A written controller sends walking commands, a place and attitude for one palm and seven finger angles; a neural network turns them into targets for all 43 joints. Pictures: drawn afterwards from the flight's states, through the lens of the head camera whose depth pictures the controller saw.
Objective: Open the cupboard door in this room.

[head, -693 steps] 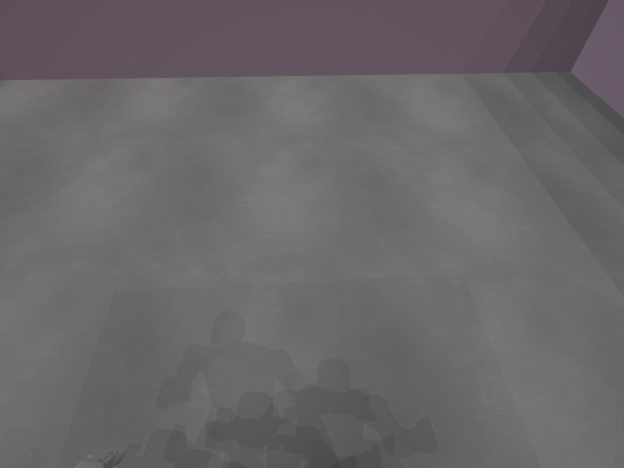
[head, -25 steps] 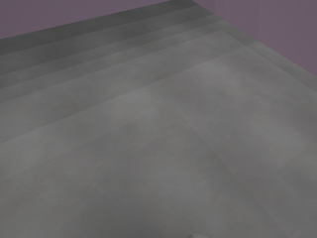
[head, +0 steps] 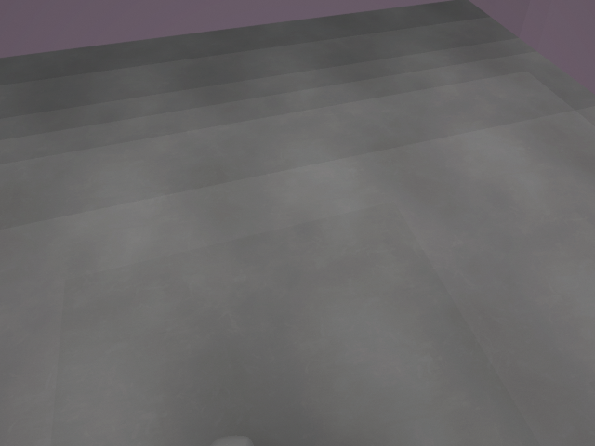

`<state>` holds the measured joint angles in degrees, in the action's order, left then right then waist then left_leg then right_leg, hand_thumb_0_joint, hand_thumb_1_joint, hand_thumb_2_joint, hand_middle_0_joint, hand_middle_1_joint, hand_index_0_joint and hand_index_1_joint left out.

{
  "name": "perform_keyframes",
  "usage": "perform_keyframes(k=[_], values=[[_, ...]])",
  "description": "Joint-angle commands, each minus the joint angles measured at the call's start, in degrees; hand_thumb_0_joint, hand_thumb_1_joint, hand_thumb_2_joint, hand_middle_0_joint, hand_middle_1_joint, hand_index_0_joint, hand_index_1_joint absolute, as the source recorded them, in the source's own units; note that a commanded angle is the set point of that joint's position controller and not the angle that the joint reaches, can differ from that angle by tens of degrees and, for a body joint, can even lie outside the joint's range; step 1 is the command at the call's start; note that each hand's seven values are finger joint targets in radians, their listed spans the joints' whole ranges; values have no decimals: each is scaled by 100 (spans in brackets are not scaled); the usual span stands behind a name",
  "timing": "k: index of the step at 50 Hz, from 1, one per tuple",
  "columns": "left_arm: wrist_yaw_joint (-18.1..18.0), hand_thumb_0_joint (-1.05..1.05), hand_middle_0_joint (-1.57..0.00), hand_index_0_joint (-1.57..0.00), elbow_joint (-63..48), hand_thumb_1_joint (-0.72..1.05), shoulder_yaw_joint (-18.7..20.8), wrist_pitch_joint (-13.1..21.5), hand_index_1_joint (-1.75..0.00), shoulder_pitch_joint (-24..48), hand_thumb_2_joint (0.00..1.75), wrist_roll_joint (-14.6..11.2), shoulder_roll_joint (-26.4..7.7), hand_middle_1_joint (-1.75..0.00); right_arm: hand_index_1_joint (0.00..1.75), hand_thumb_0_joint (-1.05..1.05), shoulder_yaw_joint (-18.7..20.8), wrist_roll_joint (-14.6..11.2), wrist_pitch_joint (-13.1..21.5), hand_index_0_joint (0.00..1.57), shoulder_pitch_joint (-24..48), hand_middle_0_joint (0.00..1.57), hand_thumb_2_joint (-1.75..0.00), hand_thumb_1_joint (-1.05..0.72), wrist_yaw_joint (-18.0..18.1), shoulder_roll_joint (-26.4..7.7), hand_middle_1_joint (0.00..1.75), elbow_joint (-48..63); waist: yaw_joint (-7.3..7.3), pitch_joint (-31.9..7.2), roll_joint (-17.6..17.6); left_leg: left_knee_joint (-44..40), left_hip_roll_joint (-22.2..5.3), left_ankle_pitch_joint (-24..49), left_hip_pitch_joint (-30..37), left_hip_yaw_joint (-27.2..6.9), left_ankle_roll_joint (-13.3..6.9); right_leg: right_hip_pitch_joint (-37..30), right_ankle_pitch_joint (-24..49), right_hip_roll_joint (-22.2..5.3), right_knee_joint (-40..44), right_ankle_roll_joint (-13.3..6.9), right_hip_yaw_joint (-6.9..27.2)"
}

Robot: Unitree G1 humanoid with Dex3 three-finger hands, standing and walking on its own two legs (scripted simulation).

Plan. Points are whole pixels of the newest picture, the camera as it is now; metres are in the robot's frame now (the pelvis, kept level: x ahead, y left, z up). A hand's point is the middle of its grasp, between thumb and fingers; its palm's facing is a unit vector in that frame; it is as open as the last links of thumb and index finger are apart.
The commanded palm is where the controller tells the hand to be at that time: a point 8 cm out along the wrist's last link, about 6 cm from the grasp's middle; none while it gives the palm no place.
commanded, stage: turn or walk to find it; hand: left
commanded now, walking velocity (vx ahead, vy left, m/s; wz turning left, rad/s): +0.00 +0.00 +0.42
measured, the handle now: out of the picture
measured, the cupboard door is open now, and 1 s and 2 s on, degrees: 0 0 0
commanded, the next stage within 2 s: none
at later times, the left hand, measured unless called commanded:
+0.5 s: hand out of the picture +0.06 +0.22 -0.15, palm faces +0.19 -0.95 -0.26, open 7.4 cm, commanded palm none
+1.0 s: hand out of the picture -0.12 +0.21 -0.19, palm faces +0.47 -0.85 -0.23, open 7.4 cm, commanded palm none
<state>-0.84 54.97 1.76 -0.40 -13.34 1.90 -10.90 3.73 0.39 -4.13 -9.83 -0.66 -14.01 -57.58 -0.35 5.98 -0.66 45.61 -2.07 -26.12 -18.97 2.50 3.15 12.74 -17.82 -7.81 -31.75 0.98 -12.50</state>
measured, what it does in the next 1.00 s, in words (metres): steps on the spot, turning left: left foot, then right foot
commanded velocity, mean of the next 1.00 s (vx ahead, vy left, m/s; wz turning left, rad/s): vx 0.00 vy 0.00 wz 0.42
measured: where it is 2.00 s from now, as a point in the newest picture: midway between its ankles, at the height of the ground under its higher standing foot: outside the picture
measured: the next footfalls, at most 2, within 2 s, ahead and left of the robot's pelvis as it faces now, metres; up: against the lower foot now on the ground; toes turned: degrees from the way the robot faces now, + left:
left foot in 0.06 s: +0.02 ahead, +0.13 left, +0.00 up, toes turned +6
right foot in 0.52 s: +0.05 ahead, -0.11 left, +0.00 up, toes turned +9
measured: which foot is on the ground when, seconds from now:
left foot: up 0.00-0.04, down 0.06-0.54, up 0.56-0.96, down 0.98-1.00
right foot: down 0.00-0.06, up 0.08-0.50, down 0.52-0.98, up 1.00-1.00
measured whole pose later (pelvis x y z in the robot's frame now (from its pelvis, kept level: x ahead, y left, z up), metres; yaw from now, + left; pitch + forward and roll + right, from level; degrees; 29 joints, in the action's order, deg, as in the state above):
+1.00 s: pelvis -0.05 +0.02 -0.01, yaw +26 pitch +0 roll +0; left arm -0.9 56.7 3.3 -2.1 -14.5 1.2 -13.8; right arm 3.4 0.5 -2.2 -8.3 -0.7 -13.0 -56.2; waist -1.3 5.7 -2.8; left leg 34.4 -1.0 -17.9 -14.6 4.1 0.1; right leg 17.1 -23.3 -10.1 -40.3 2.9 -12.0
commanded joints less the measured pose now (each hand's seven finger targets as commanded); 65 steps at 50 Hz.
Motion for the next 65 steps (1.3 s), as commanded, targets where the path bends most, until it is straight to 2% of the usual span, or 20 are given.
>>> perform_keyframes(k=[1, 3, 4, 7, 10, 18, 24, 25, 26, 27, 31, 34, 42, 46, 47, 48, 49, 51, 55, 65], values=[[-79, 0, -20, -20, -194, 90, 371, -3, -30, -209, 90, -87, -1337, -30, 30, 0, 38, 19, 316, 20, -226, 20, -90, -90, 9, -495, 30, 425, 94, -993, -634, -2206, -29, 1557, 1051, 180, -177, -289, 2545, -1061, -153, -309, 527], [-39, 0, -20, -20, -510, 90, 202, -80, -30, -94, 90, -120, -709, -30, 30, 0, 236, 60, 352, 20, -637, 20, -90, -90, 40, -1414, 30, 420, 302, -996, 1843, -2638, -2138, 4621, 2006, -2281, -1239, 1788, -1889, 39, -2117, 351, 301], [-104, 0, -20, -20, -507, 90, 195, -174, -30, 337, 90, -78, -784, -30, 30, 0, 239, 71, 352, 20, -834, 20, -90, -90, 119, -1327, 30, 273, 498, -1009, 1647, -2672, -2060, 4353, 1595, -2223, -1393, 1669, -1911, 70, -2721, 298, 897], [-5, 0, -20, -20, -279, 90, 251, -148, -30, 273, 90, -91, -785, -30, 30, 0, 120, 80, 371, 20, -106, 20, -90, -90, 200, -957, 30, 426, 116, -641, 999, -2568, -1428, 3927, 1309, -1570, -1296, 1893, -876, 88, -3252, 312, 1101], [6, 0, -20, -20, -209, 90, 229, -135, -30, 191, 90, -102, -760, -30, 30, 0, 113, 62, 410, 20, -145, 20, -90, -90, 195, -909, 30, 442, 100, -768, 770, -2524, -1200, 4335, 1515, -1298, -1247, 1787, -623, 174, -3063, 393, 1098], [-29, 0, -20, -20, -461, 90, 196, -136, -30, 588, 90, -119, -680, -30, 30, 0, 207, 104, 341, 20, -320, 20, -90, -90, 154, -940, 30, 488, 229, -703, 912, -2534, -1142, 3853, 1307, -1867, -1356, 1382, -783, 397, -1922, 400, 1112], [-69, 0, -20, -20, -374, 90, 222, -14, -30, -51, 90, -156, -730, -30, 30, 0, 248, 82, 288, 20, -73, 20, -90, -90, 120, -892, 30, 619, -105, -879, 827, -2020, -733, 3377, 388, -2044, -1029, -299, 369, 581, 436, 270, 935], [-89, 0, -20, -20, -345, 90, 253, 41, -30, -228, 90, -130, -917, -30, 30, 0, 230, 41, 298, 20, -119, 20, -90, -90, 97, -738, 30, 651, -159, -950, 405, -1672, -461, 2634, -90, -1876, -770, -928, 785, 275, 1077, 210, 1156], [-132, 0, -20, -20, -356, 90, 344, 103, -30, -293, 90, -44, -1348, -30, 30, 0, 170, 0, 310, 20, -273, 20, -90, -90, 62, -379, 30, 722, -153, -1036, -901, -697, 217, 1102, -1032, -1078, -367, -1553, 1026, -980, 1438, -194, 2365], [-120, 0, -20, -20, -448, 90, 368, 92, -30, -284, 90, -29, -1609, -30, 30, 0, 171, 32, 276, 20, -116, 20, -90, -90, 56, -329, 30, 867, -226, -769, -1389, 473, 610, -686, -1242, -612, -193, -935, 1719, -1969, 1585, -805, 3032], [-104, 0, -20, -20, -639, 90, 247, 104, -30, 495, 90, -89, -969, -30, 30, 0, 239, 102, 72, 20, -344, 20, -90, -90, -9, -420, 30, 487, 177, -255, -724, 2434, 185, 298, -1163, -697, -119, 62, 1357, -1050, 1490, -726, 1710], [-126, 0, -20, -20, -591, 90, 253, 132, -30, 354, 90, -66, -924, -30, 30, 0, 197, 93, 61, 20, -398, 20, -90, -90, -22, -381, 30, 414, 130, -365, -943, 2303, 73, 479, -1090, -504, 12, -146, 1700, -999, 1433, -718, 1333], [-95, 0, -20, -20, -214, 90, 370, 76, -30, -360, 90, -5, -1302, -30, 30, 0, 40, 11, 167, 20, 268, 20, -90, -90, 0, -253, 30, 531, -290, -666, -1134, 139, 61, -191, -535, 26, 2, -968, 2949, -1284, 960, -939, 1121], [-84, 0, -20, -20, -161, 90, 401, 18, -30, -209, 90, -41, -1363, -30, 30, 0, 19, 4, 266, 20, -116, 20, -90, -90, 23, -319, 30, 444, -30, -914, -1060, -1540, 104, 776, 472, 274, -111, -646, 2748, -1194, 338, -563, 740], [-74, 0, -20, -20, -170, 90, 385, -17, -30, -124, 90, -88, -1250, -30, 30, 0, 56, 10, 314, 20, -341, 20, -90, -90, 6, -468, 30, 392, 138, -982, -538, -2305, -72, 1574, 1213, 73, -180, -93, 2117, -1036, -210, -283, 493], [-48, 0, -20, -20, -316, 90, 337, -77, -30, -303, 90, -133, -927, -30, 30, 0, 177, 65, 373, 20, -430, 20, -90, -90, 17, -1040, 30, 434, 174, -1108, 1039, -2612, -1255, 2775, 2014, -1502, -633, 1210, 207, -359, -1242, 150, 165], [-41, 0, -20, -20, -509, 90, 212, -108, -30, 24, 90, -104, -667, -30, 30, 0, 255, 65, 333, 20, -699, 20, -90, -90, 45, -1425, 30, 402, 362, -879, 1803, -2769, -2171, 4173, 1794, -2298, -1250, 1819, -1925, 43, -2157, 325, 363], [-77, 0, -20, -20, -443, 90, 257, -215, -30, 534, 90, -100, -767, -30, 30, 0, 214, 92, 327, 20, -530, 20, -90, -90, 174, -1208, 30, 316, 364, -550, 1604, -2821, -1785, 3483, 1141, -2115, -1312, 1879, -1478, 56, -3027, 269, 1069], [13, 0, -20, -20, -133, 90, 260, -150, -30, 133, 90, -90, -805, -30, 30, 0, 100, 55, 405, 20, -61, 20, -90, -90, 196, -879, 30, 481, 62, -635, 788, -2642, -1155, 4113, 1411, -1289, -1141, 1852, -500, 133, -3291, 371, 1094], [-38, 0, -20, -20, -460, 90, 208, -139, -30, 651, 90, -122, -694, -30, 30, 0, 194, 99, 353, 20, -393, 20, -90, -90, 167, -891, 30, 479, 250, -650, 897, -2530, -1152, 4086, 1430, -1906, -1362, 1531, -778, 337, -2077, 426, 1151]])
